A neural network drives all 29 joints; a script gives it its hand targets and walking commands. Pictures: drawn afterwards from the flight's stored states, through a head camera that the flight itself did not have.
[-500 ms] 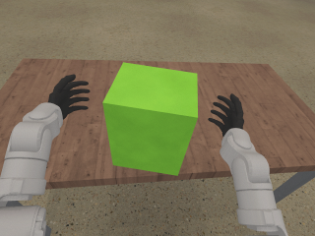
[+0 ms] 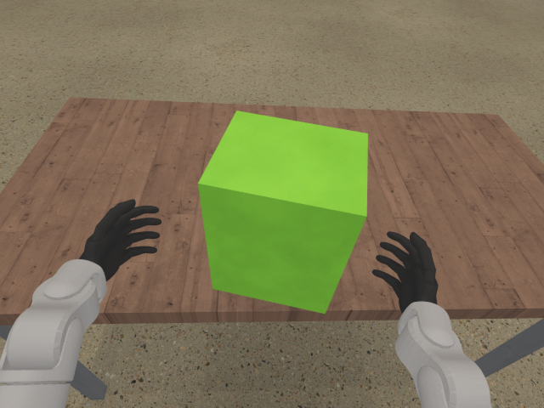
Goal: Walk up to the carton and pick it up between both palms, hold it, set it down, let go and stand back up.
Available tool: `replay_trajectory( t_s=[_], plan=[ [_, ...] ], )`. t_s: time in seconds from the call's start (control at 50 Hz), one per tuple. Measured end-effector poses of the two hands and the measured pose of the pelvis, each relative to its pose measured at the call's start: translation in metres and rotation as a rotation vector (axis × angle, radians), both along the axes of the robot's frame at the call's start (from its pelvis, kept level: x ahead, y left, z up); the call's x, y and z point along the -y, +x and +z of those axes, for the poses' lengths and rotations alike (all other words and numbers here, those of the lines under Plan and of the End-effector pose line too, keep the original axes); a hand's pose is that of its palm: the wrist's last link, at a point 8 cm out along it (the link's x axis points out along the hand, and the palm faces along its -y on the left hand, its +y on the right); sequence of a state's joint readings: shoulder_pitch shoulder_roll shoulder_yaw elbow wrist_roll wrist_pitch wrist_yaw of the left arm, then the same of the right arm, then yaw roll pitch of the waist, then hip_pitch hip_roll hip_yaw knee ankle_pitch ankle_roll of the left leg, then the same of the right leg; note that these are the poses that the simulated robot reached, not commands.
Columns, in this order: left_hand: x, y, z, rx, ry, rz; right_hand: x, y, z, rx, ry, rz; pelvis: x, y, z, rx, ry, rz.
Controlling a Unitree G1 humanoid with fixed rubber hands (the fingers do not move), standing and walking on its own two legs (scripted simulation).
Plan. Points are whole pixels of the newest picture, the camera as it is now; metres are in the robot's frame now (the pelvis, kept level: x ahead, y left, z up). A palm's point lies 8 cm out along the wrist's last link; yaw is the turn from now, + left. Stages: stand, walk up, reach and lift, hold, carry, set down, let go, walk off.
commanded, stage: set down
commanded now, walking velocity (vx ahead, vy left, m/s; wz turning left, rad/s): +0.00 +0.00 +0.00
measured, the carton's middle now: (283, 218) +0.40 -0.02 +0.06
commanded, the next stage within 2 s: none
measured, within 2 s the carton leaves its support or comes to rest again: neither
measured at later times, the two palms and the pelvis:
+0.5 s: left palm (96, 305) +0.25 +0.22 +0.07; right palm (410, 332) +0.21 -0.17 +0.07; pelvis +0.01 +0.00 +0.00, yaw +0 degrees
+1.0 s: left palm (78, 381) +0.17 +0.24 +0.02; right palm (411, 380) +0.17 -0.18 +0.02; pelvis +0.02 -0.01 +0.00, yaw +1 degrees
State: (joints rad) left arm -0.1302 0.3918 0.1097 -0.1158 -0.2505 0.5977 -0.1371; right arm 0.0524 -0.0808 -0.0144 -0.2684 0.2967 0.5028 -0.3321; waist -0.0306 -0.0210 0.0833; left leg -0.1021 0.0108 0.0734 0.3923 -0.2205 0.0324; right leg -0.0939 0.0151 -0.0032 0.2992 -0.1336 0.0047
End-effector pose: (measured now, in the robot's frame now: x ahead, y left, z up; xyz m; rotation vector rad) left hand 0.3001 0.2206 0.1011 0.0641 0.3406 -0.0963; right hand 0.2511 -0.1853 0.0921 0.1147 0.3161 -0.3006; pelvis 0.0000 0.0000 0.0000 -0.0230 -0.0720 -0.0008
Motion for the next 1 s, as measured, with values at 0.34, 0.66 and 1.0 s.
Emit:
replay_trajectory(
  t_s=[0.34,0.66,1.0],
  plan=[
    [-0.004,-0.037,-0.017,0.032,0.0,0.013,-0.01,-0.026,-0.007,-0.01,-0.005,0.036,0.005,0.007,0.001,-0.015,0.005,-0.004],
    [-0.015,-0.086,-0.053,-0.037,0.036,0.026,-0.009,-0.068,-0.043,-0.105,-0.009,-0.021,0.003,0.022,0.001,-0.03,-0.005,0.002],
    [-0.017,-0.125,-0.083,-0.039,0.031,0.043,-0.004,-0.082,-0.073,-0.104,-0.065,0.007,0.006,0.015,-0.002,0.01,-0.007,0.022]
  ],
)
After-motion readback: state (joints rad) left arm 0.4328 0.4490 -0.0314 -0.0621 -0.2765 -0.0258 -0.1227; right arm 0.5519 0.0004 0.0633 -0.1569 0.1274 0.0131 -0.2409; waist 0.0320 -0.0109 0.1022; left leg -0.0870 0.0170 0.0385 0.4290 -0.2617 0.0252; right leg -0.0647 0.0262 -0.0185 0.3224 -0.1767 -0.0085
